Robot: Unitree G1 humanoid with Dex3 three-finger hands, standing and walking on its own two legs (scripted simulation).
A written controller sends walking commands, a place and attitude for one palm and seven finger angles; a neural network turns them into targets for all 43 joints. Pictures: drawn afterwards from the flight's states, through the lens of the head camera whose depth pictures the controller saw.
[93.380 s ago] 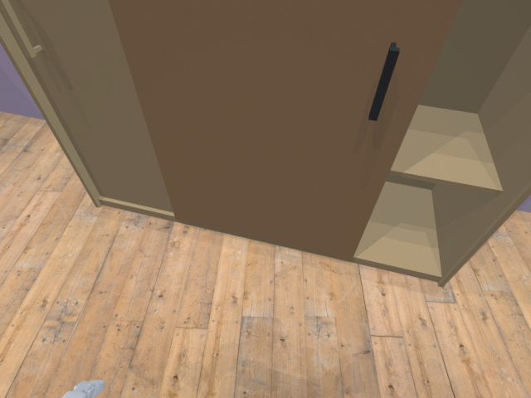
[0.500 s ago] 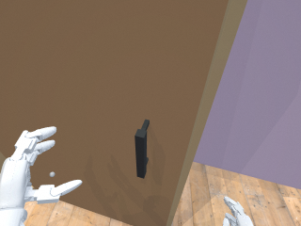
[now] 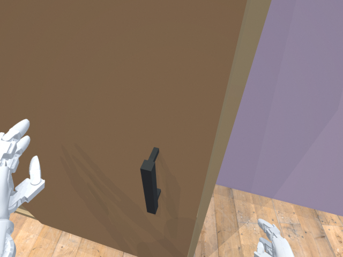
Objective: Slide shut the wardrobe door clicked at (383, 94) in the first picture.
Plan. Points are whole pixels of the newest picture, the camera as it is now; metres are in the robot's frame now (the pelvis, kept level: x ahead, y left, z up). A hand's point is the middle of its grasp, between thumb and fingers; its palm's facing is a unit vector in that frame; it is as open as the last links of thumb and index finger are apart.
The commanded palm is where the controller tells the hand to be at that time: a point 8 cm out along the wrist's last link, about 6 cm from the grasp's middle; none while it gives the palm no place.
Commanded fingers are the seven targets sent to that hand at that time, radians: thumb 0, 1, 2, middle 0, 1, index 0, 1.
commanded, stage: draw the hand back to the body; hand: left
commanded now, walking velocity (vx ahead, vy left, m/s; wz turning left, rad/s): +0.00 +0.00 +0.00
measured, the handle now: (153, 182) +0.25 +0.08 +0.09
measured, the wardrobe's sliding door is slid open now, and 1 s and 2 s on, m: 0.00 0.00 0.00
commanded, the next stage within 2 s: step back with the hand held close in 0.22 s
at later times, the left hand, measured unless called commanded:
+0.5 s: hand (52, 166) +0.21 +0.25 +0.17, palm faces +0.44 -0.80 -0.42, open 7.4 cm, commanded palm +0.15 +0.27 +0.17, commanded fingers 0.00 0.90 0.90 -0.20 -0.30 -0.20 -0.30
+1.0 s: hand (21, 203) +0.15 +0.28 +0.15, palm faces +0.44 -0.78 -0.44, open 7.4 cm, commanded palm +0.09 +0.31 +0.17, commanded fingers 0.00 0.90 0.90 -0.20 -0.30 -0.20 -0.30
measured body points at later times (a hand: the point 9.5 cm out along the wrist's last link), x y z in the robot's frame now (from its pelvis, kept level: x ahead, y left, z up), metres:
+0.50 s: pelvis +0.00 -0.02 +0.00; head -0.01 -0.03 +0.45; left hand +0.18 +0.29 +0.19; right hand +0.18 -0.26 -0.08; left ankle +0.01 +0.05 -0.74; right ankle -0.01 -0.13 -0.74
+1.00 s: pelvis -0.06 +0.01 -0.02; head -0.05 +0.02 +0.43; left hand +0.12 +0.31 +0.17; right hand +0.10 -0.23 -0.10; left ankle +0.01 +0.05 -0.74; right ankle -0.01 -0.13 -0.74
